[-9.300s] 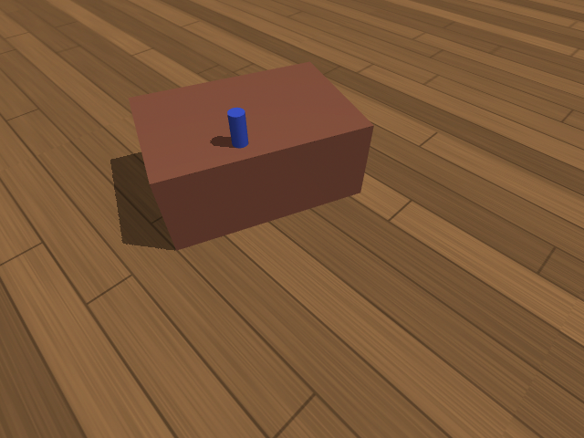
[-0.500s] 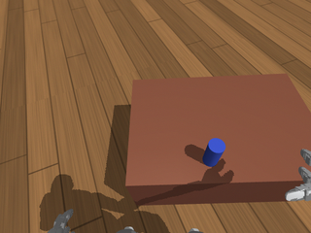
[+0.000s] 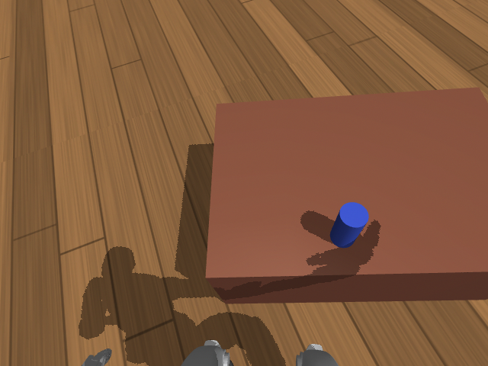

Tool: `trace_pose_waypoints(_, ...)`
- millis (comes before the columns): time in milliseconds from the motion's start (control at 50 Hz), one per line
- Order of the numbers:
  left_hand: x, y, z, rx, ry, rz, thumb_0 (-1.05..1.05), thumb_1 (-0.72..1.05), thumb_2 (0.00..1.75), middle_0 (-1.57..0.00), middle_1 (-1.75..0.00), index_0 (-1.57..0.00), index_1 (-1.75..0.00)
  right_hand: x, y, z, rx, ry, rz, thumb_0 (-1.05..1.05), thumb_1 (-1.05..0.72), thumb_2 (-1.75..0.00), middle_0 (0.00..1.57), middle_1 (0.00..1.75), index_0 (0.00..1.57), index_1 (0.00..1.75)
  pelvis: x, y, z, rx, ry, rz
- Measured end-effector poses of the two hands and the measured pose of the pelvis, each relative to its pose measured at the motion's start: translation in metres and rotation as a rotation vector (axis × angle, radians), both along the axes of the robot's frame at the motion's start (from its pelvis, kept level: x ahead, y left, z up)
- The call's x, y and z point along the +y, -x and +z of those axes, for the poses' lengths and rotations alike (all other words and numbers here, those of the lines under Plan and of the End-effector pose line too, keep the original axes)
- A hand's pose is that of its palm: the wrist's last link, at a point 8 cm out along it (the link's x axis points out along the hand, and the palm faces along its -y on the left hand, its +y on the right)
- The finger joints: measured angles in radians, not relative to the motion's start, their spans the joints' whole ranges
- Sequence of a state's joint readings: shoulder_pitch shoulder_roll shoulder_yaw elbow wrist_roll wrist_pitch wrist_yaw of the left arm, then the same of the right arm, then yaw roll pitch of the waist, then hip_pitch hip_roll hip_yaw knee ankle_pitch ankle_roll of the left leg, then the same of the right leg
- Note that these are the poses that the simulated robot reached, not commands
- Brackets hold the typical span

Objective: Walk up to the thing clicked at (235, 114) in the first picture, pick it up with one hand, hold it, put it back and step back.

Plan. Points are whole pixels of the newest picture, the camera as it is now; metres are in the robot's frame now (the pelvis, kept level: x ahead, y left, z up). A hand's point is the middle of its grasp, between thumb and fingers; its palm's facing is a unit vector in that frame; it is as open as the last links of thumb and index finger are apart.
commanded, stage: go down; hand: right
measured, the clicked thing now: (347, 226) +0.46 -0.20 -0.26
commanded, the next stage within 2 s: approach in 0.56 s
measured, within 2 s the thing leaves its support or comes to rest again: neither
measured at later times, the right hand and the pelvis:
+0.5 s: hand out of the picture +0.37 -0.38 +0.02, palm faces +0.16 +0.98 -0.09, open 17.7 cm; pelvis -0.01 -0.01 -0.01, yaw +0 degrees
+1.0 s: hand (476, 212) +0.40 -0.36 -0.05, palm faces +0.13 +0.99 -0.03, open 17.7 cm; pelvis -0.02 -0.01 -0.08, yaw +2 degrees
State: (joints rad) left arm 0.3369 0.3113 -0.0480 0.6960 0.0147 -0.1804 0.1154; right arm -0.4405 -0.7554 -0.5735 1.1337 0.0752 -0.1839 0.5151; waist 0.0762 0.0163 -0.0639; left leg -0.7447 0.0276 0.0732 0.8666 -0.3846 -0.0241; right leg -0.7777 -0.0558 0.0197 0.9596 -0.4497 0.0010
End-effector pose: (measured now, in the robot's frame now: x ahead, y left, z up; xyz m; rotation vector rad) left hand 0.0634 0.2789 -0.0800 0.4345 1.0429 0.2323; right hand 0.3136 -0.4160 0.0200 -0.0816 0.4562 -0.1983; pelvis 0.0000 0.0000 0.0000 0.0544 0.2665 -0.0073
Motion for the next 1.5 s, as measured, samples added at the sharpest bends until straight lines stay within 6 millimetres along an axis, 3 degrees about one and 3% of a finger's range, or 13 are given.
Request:
trace_pose_waypoints(220,-0.002,0.001,-0.004,0.034,-0.002,-0.014,0.0,0.92,0.9,-0.19,-0.3,-0.2,-0.3,-0.007,-0.015,0.003,-0.056,-0.012,0.015,-0.01,0.57,-0.07,0.04,0.05,0.03,0.06,-0.003,0.0,-0.006,0.026,-0.007,0.002)
trace_pose_waypoints(680,-0.013,0.023,-0.007,0.084,0.009,-0.007,0.0,0.91,0.9,-0.19,-0.3,-0.19,-0.3,-0.019,-0.033,0.011,-0.123,-0.018,0.023,-0.01,0.6,-0.07,0.03,0.05,0.03,0.06,-0.01,0.009,-0.011,0.046,-0.018,0.007)
trace_pose_waypoints(820,-0.013,0.026,-0.015,0.097,0.01,-0.025,0.0,0.89,0.91,-0.19,-0.29,-0.19,-0.31,-0.021,-0.037,0.003,-0.154,-0.025,0.017,-0.01,0.6,-0.08,0.03,0.06,0.03,0.06,-0.009,0.012,-0.02,0.079,-0.018,0.009)
trace_pose_waypoints(900,-0.009,0.024,-0.032,0.105,0.004,-0.052,0.0,0.89,0.91,-0.19,-0.29,-0.19,-0.31,-0.016,-0.044,-0.017,-0.238,-0.021,0.032,-0.01,0.6,-0.09,0.02,0.06,0.03,0.07,-0.008,0.016,-0.039,0.129,-0.018,0.014)
trace_pose_waypoints(980,-0.006,0.017,-0.062,0.1,-0.002,-0.075,0.0,0.88,0.92,-0.19,-0.29,-0.19,-0.31,-0.002,-0.052,-0.053,-0.343,-0.035,0.061,-0.01,0.6,-0.09,0.02,0.06,0.03,0.07,-0.007,0.021,-0.07,0.19,-0.021,0.025)
trace_pose_waypoints(1200,-0.009,0.003,-0.182,0.082,-0.005,-0.124,0.0,0.89,0.91,-0.18,-0.29,-0.18,-0.3,0.038,-0.082,-0.179,-0.502,-0.083,0.117,-0.02,0.6,-0.05,0.05,0.04,0.04,0.05,0.0,0.042,-0.182,0.318,-0.04,0.042)
trace_pose_waypoints(1360,-0.013,0.032,-0.263,0.154,0.057,-0.104,0.0,0.9,0.91,-0.19,-0.29,-0.18,-0.3,0.068,-0.096,-0.251,-0.43,-0.091,0.145,-0.02,0.58,-0.05,0.05,0.04,0.04,0.05,0.003,0.063,-0.246,0.35,-0.043,0.049)
trace_pose_waypoints(1500,-0.014,0.071,-0.307,0.213,0.099,-0.041,0.0,0.9,0.9,-0.19,-0.29,-0.19,-0.3,0.093,-0.098,-0.282,-0.452,-0.083,0.123,-0.02,0.57,-0.05,0.05,0.04,0.05,0.05,0.004,0.08,-0.287,0.339,-0.04,0.053)
